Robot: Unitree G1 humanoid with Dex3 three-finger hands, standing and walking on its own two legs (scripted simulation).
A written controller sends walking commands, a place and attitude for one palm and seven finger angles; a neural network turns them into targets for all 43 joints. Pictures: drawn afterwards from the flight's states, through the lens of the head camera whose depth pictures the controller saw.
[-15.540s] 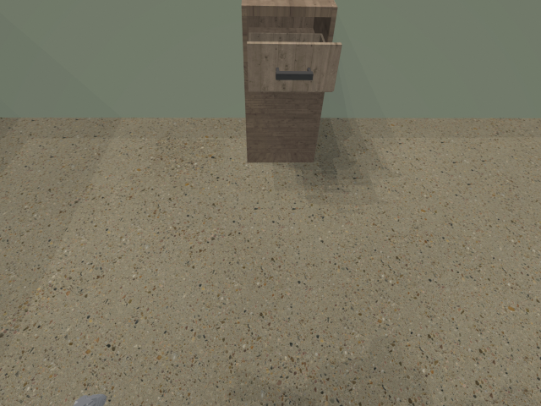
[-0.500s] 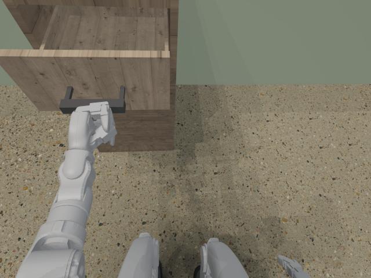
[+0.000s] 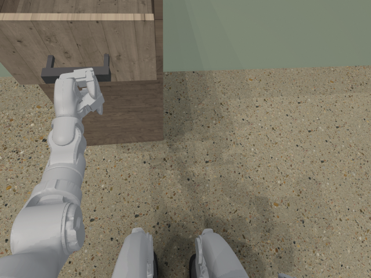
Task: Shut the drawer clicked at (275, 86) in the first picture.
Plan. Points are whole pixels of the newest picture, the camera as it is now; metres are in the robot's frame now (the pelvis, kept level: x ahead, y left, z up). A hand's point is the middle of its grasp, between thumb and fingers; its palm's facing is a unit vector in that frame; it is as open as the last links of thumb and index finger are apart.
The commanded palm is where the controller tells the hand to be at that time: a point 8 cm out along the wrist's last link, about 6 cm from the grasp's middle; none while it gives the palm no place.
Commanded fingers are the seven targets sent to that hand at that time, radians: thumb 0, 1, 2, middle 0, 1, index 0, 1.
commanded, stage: push the drawer shut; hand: left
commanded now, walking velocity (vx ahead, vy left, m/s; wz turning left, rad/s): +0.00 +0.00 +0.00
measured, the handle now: (78, 67) +0.56 +0.21 +0.04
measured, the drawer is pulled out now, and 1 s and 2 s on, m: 0.09 0.00 0.00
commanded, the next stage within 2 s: pull the fist back off the drawer in 1.30 s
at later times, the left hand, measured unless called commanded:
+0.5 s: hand (101, 73) +0.55 +0.16 +0.04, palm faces +0.07 -1.00 -0.04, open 3.0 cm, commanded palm +0.53 +0.19 +0.04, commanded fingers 0.00 0.90 0.90 -1.40 -1.60 -1.40 -1.60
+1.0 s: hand (98, 60) +0.58 +0.17 +0.04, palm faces +0.06 -1.00 -0.03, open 2.9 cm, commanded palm +0.59 +0.18 +0.04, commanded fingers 0.00 0.90 0.90 -1.40 -1.60 -1.40 -1.60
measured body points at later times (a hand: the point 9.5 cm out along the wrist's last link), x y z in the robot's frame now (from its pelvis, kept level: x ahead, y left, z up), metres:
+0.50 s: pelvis +0.00 -0.01 -0.01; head +0.17 +0.02 +0.41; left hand +0.54 +0.21 +0.05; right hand +0.00 -0.27 -0.12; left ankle +0.04 +0.09 -0.61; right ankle +0.01 -0.11 -0.61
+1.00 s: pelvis +0.00 +0.00 -0.02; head +0.19 +0.04 +0.38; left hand +0.58 +0.22 +0.04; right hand -0.04 -0.25 -0.12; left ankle +0.04 +0.09 -0.61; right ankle +0.01 -0.11 -0.61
